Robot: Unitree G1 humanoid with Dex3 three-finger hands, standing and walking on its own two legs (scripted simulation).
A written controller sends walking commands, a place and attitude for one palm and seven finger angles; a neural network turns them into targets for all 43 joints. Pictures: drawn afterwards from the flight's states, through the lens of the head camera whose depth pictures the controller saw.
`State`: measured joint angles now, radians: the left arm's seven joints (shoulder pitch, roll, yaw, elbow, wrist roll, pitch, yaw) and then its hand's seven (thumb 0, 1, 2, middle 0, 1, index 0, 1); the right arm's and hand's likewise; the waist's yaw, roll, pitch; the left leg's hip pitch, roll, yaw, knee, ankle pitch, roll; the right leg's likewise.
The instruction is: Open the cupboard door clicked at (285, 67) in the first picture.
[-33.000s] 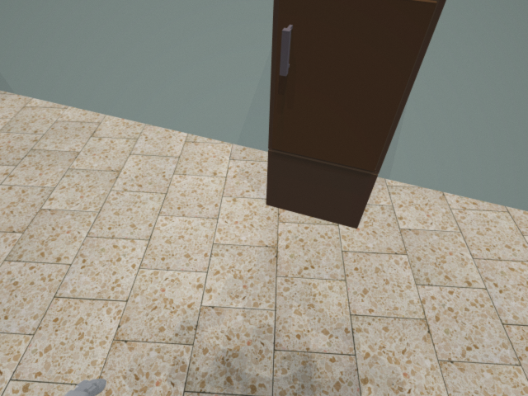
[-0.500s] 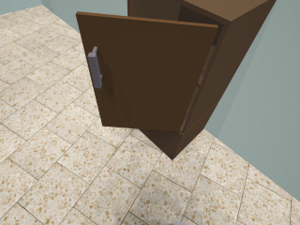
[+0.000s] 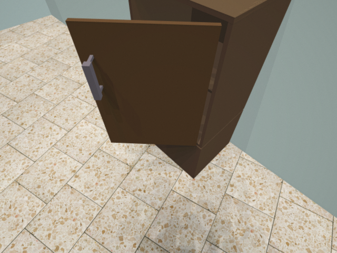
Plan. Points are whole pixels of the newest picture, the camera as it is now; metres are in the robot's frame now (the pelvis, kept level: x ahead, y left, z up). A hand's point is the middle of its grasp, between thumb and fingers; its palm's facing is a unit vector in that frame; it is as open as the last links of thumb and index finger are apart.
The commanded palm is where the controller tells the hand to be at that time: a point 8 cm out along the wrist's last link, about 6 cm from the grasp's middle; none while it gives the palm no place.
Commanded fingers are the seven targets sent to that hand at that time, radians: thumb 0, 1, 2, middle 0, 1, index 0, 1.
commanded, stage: come to a stop and stand still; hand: left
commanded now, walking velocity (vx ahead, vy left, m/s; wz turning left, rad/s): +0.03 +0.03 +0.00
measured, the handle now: (94, 78) +0.60 +0.29 +0.04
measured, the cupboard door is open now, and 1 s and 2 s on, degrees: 43 43 43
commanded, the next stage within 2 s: look again from close up in 1.08 s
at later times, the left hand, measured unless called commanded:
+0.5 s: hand out of the picture +0.01 +0.21 -0.18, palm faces +0.03 -0.99 -0.16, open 7.4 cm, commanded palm none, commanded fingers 0.00 0.90 0.90 -0.20 -0.30 -0.20 -0.30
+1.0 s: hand out of the picture +0.03 +0.20 -0.18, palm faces +0.03 -0.98 -0.18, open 7.4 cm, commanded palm none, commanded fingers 0.00 0.90 0.90 -0.20 -0.30 -0.20 -0.30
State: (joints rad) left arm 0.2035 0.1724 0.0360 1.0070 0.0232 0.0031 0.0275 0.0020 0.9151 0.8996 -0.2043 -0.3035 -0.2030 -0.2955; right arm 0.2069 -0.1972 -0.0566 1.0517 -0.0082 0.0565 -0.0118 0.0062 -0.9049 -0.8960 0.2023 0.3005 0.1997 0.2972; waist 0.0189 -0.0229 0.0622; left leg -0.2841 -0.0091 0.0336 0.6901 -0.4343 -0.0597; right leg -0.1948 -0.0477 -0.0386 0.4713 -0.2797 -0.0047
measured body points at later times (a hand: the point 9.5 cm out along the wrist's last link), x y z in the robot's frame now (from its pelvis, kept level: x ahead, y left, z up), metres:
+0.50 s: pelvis +0.01 +0.04 +0.00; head +0.03 +0.05 +0.45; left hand +0.01 +0.26 -0.17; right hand +0.04 -0.20 -0.15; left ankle -0.02 +0.12 -0.74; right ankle -0.02 -0.12 -0.74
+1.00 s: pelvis +0.02 +0.02 +0.00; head +0.04 +0.03 +0.45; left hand +0.03 +0.25 -0.17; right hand -0.01 -0.19 -0.16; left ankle -0.02 +0.12 -0.74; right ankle -0.02 -0.12 -0.74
